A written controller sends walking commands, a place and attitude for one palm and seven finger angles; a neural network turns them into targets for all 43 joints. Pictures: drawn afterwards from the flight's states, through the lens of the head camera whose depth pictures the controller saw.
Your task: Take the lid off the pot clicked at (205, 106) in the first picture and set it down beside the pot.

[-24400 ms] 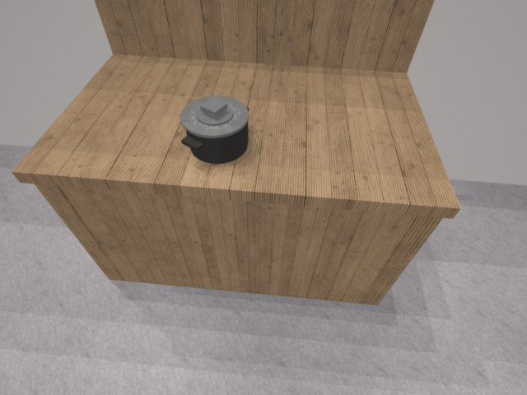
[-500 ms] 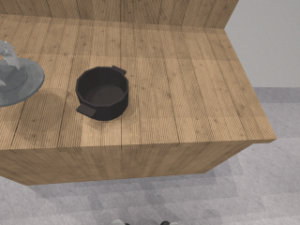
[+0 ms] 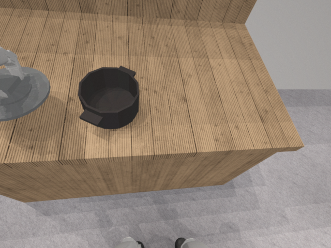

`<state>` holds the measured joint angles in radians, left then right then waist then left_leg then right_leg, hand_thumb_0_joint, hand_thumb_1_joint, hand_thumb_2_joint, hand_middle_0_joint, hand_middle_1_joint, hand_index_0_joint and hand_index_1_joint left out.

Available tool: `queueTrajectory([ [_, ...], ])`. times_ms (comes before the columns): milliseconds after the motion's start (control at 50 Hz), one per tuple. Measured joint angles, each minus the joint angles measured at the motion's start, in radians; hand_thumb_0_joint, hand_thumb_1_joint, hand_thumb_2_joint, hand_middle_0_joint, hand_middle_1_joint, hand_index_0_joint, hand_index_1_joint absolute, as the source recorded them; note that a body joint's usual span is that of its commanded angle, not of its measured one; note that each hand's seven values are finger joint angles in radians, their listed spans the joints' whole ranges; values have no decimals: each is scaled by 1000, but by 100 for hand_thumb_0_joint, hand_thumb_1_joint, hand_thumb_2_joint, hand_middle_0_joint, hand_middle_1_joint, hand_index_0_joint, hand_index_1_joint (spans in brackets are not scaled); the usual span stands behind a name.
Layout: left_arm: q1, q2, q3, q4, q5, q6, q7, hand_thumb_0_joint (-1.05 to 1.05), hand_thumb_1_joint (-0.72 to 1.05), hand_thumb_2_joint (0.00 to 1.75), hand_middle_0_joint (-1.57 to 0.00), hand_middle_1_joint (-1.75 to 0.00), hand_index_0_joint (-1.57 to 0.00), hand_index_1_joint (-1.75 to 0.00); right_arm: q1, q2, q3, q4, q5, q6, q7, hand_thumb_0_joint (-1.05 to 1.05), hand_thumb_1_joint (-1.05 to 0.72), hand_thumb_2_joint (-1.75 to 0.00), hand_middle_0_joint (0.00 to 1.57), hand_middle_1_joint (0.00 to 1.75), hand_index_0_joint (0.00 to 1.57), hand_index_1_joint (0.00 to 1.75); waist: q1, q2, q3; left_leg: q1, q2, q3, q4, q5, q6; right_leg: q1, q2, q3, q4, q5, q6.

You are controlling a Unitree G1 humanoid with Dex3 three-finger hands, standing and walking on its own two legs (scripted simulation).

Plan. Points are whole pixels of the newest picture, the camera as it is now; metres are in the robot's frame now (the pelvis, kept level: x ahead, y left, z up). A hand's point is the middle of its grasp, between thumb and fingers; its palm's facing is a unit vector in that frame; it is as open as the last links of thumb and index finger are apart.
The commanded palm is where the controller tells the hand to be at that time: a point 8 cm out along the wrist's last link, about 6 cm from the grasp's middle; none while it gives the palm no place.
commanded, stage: lower the lid onto the table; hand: left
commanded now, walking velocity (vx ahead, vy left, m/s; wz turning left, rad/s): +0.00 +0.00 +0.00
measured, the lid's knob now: (4, 83) +0.50 +0.34 +0.05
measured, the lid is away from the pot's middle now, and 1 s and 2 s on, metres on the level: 0.23 0.24 0.26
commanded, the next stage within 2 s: open the fingers wide in 1.22 s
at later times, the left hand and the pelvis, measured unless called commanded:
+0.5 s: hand out of the picture +0.47 +0.36 +0.05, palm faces -0.48 -0.13 -0.87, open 8.3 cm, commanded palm +0.55 +0.34 +0.10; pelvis -0.01 +0.00 -0.01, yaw +0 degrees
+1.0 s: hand (3, 101) +0.48 +0.36 +0.01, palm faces -0.47 -0.12 -0.87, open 8.3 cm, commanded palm +0.56 +0.33 +0.06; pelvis -0.01 +0.01 -0.03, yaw -1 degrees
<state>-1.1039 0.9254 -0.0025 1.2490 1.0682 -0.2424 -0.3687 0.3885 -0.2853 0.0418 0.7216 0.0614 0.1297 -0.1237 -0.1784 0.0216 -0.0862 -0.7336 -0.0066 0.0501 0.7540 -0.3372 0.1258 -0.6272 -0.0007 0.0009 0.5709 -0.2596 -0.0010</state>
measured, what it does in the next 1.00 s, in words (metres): stands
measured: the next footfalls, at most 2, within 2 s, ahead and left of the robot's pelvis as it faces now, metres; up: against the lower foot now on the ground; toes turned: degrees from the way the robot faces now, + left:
none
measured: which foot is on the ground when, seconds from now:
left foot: down 0.00-1.00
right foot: down 0.00-1.00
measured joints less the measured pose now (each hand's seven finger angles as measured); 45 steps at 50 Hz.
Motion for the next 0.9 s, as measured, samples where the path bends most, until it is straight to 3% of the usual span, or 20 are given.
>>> queueTrajectory([
  [500, 1, 42, 13, 20, 13, -25, 28, -1, 22, 82, -70, -106, -52, -97, -10, 4, 12, -13, -4, 36, 0, 0, -90, -90, 21, 30, 21, 30, -19, -3, -10, -105, 11, -13, 92, -30, 3, -95, 12, -11, 79, -27, -1],
  [740, 14, 25, -7, 0, 12, -31, 33, -1, 22, 82, -70, -106, -52, -97, -20, 9, 19, -18, 0, 33, -3, 0, -90, -90, 21, 30, 21, 30, -18, -1, -14, -157, 11, -16, 135, -39, 11, -146, 14, -12, 120, -40, -11],
  [900, 6, 21, 7, 10, 20, -19, 68, -1, 22, 82, -70, -106, -52, -97, -17, 11, 23, -26, -6, 34, -1, 0, -90, -90, 21, 30, 21, 30, -30, 2, -19, -186, 11, -15, 158, -48, 16, -173, 16, -9, 140, -46, -13],
])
